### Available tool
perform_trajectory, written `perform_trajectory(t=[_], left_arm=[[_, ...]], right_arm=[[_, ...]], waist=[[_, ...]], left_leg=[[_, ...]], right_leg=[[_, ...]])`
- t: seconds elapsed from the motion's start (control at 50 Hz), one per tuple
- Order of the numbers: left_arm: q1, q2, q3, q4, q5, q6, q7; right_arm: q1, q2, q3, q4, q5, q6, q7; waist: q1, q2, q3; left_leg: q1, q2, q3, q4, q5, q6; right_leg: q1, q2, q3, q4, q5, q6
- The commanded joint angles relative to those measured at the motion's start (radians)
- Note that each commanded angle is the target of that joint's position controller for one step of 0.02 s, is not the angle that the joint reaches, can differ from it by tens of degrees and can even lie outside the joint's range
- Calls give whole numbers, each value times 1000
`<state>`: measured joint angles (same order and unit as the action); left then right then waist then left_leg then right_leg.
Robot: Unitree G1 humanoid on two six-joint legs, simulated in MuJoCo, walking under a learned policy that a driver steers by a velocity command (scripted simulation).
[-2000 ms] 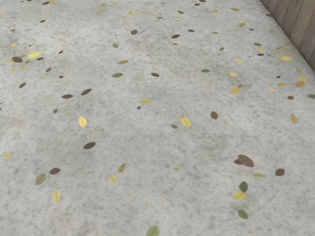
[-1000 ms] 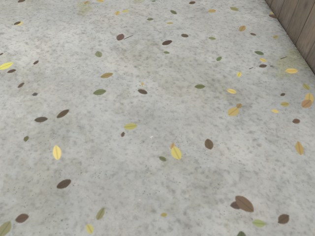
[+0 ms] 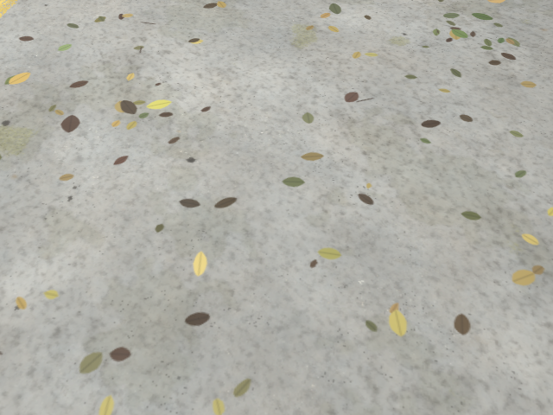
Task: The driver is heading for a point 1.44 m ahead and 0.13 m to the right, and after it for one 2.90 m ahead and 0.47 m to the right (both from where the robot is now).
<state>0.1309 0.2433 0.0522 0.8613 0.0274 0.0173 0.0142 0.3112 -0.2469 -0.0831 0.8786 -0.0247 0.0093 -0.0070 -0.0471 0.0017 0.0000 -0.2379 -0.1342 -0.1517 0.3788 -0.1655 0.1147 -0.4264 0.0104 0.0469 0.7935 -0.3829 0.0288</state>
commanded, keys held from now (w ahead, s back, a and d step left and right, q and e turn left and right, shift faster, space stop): w+q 0.20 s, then w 0.26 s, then w+e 0.54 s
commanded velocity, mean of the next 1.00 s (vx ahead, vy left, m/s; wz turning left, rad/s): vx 0.44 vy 0.00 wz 0.05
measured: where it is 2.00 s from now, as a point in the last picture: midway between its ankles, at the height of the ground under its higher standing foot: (273, 262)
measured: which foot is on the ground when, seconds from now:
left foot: down 0.00-0.10, up 0.12-0.54, down 0.56-1.00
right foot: up 0.00-0.10, down 0.12-0.56, up 0.58-1.00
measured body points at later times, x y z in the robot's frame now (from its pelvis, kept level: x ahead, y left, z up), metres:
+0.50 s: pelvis +0.15 +0.01 -0.01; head +0.19 +0.00 +0.44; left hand +0.04 +0.24 -0.14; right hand +0.40 -0.17 -0.12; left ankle +0.25 +0.15 -0.72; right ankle +0.03 -0.13 -0.75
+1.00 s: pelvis +0.41 +0.08 -0.01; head +0.44 +0.08 +0.44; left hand +0.58 +0.31 -0.13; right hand +0.38 -0.17 -0.16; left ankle +0.27 +0.14 -0.75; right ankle +0.58 -0.02 -0.71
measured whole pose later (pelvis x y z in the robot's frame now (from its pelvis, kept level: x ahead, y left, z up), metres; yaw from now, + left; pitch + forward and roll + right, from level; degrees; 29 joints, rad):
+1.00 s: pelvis +0.41 +0.08 -0.01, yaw -1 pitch +1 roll +1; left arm 0.09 0.22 0.05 0.80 0.03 -0.01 -0.07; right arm 0.42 -0.20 -0.03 0.96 -0.02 -0.10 -0.02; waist -0.04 -0.02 0.06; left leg 0.11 -0.04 0.27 0.22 -0.35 0.04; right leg -0.64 -0.05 -0.10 0.71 -0.02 -0.10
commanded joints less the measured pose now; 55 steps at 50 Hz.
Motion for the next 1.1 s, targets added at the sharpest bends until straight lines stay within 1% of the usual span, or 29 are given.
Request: perform_trajectory(t=[0.02,0.06,0.08,0.1,0.12,0.14,0.16,0.18,0.2,0.26,0.36,0.48,0.52,0.54,0.56,0.58,0.6,0.62,0.64,0.68,0.7,0.76,0.86,0.96,1.0,1.04,1.06,1.08,1.1], left_arm=[[-67,78,11,-100,-5,-38,-4],[-2,75,8,-100,-17,-51,2],[88,63,7,-79,-24,-57,9],[184,89,16,-54,-26,-64,22],[257,179,35,-47,-14,-72,38],[235,277,51,-74,8,-73,43],[168,242,51,-76,19,-72,40],[125,172,35,-90,6,-79,30],[96,136,26,-98,-2,-87,20],[173,102,16,-70,0,-112,2],[288,99,17,-17,-3,-127,-21],[372,126,18,46,-12,-117,-16],[376,150,20,65,-11,-108,-13],[371,159,20,72,-16,-104,-12],[360,151,15,67,-26,-102,-12],[363,67,-10,14,-43,-104,-21],[431,20,-14,5,-51,-98,-17],[337,121,18,14,-32,-88,-8],[295,91,16,1,-32,-92,-16],[301,57,16,27,-12,-75,-27],[325,38,14,39,-1,-60,-36],[270,20,21,17,2,-37,-54],[79,7,12,-56,3,-35,-71],[-94,2,-10,-127,7,-40,-88],[-90,19,-6,-135,9,-39,-84],[-11,44,5,-119,11,-36,-74],[72,65,16,-98,11,-39,-69],[191,95,32,-61,15,-47,-60],[319,173,62,-29,26,-50,-44]], right_arm=[[7,-171,-44,-59,-4,-18,9],[-49,-170,-47,-82,-3,-19,18],[-106,-165,-48,-101,1,-17,20],[-132,-140,-44,-115,3,-19,16],[-105,-64,-26,-128,14,-29,14],[-103,-30,-12,-156,16,-38,13],[-138,-103,-19,-164,-13,-42,20],[-127,-117,-25,-152,-18,-45,35],[-91,-113,-25,-131,-16,-42,47],[-82,-82,-14,-120,-22,-34,70],[-233,-63,5,-167,-22,-31,76],[-402,-28,40,-225,-17,-40,83],[-320,-51,32,-202,-15,-49,65],[-188,-72,21,-158,-16,-59,52],[-19,-115,6,-105,-30,-75,36],[137,-211,-17,-88,-57,-84,15],[163,-263,-28,-81,-41,-78,10],[104,-202,-16,-78,-17,-74,11],[12,-138,4,-79,-11,-79,12],[-57,-63,25,-76,-4,-92,13],[-64,-46,30,-69,0,-98,11],[-25,-55,28,-41,11,-125,6],[39,-38,35,-2,7,-130,-3],[108,-84,29,37,7,-123,-18],[118,-108,26,48,5,-114,-26],[110,-143,17,51,1,-98,-36],[102,-160,12,47,-3,-87,-37],[94,-170,9,39,-1,-78,-33],[89,-154,12,15,0,-77,-25]], waist=[[1,104,5],[47,106,9],[108,87,16],[157,42,20],[162,-139,-12],[139,-227,-20],[88,-114,70],[62,-73,97],[39,-72,101],[52,-101,73],[91,-103,97],[122,-136,106],[69,-141,68],[2,-119,-5],[-69,-94,-111],[-113,55,-273],[-78,218,-377],[-71,71,-243],[-24,72,-98],[28,93,3],[50,106,20],[73,93,49],[59,76,102],[23,59,125],[36,64,98],[78,96,33],[115,101,-18],[169,78,-86],[224,-12,-165]], left_leg=[[22,262,-385,-169,-391,160],[-97,230,-386,-141,-410,131],[-211,183,-358,-101,-432,93],[-364,117,-301,-13,-480,36],[-488,25,-138,261,-495,-22],[-613,-51,0,491,-415,-45],[-630,68,2,595,-297,-44],[-599,96,2,622,-223,-52],[-570,108,17,646,-163,-70],[-537,114,41,730,-52,-86],[-573,114,70,581,30,-99],[-337,141,249,244,2,-59],[-186,89,263,178,-58,-23],[-21,60,266,109,-27,-1],[243,106,217,88,19,24],[558,401,-111,52,-190,83],[642,622,-483,-60,-155,149],[496,557,-393,-74,-160,116],[341,504,-227,-111,-84,83],[171,416,-39,-179,19,22],[127,390,24,-200,51,9],[118,375,130,-228,208,9],[136,349,272,-239,336,12],[228,376,354,-215,501,-6],[305,387,386,-129,743,-17],[362,397,407,41,1010,-21],[355,404,407,187,1033,-14],[287,395,409,390,911,-18],[93,353,418,695,584,-43]], right_leg=[[-30,22,-2,-85,-33,-18],[137,45,-7,-208,-33,-41],[306,53,-22,-350,44,-54],[497,25,-11,-447,76,-61],[616,-195,207,-564,-136,-87],[592,-431,593,-692,-404,-170],[462,-436,583,-693,-436,-212],[407,-380,495,-691,-375,-204],[393,-317,373,-695,-253,-178],[382,-228,165,-685,55,-167],[428,-218,46,-668,346,-187],[424,-238,-14,-618,606,-189],[444,-251,-8,-495,897,-183],[436,-230,-28,-344,1008,-167],[311,-191,-56,-147,895,-148],[32,-119,-91,171,468,-119],[-176,11,-66,424,-163,-108],[-215,-39,27,474,-72,-127],[-210,-74,27,432,19,-131],[-144,-107,8,360,88,-119],[-117,-110,0,351,105,-109],[-177,-106,-18,352,171,-98],[-285,-106,-58,192,355,-84],[-207,-68,-163,-92,399,-122],[-150,-22,-201,-138,326,-157],[-49,43,-231,-145,209,-202],[46,71,-224,-167,157,-228],[214,96,-199,-240,154,-256],[434,-23,-14,-305,62,-308]])
Velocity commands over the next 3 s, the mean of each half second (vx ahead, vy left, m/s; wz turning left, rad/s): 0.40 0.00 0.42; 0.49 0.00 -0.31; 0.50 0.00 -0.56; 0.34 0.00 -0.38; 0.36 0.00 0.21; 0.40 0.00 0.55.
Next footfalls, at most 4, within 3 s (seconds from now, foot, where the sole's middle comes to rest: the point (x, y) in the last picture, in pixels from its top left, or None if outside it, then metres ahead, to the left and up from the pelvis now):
0.12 right None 0.07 -0.13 -0.78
0.56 left None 0.31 0.15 -0.78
1.10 right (269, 365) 0.62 0.01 -0.78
1.64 left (238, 252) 0.97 0.09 -0.78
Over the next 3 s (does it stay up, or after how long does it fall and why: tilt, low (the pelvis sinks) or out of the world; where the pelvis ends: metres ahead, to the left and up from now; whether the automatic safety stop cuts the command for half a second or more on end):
stays up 1.30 -0.06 0.00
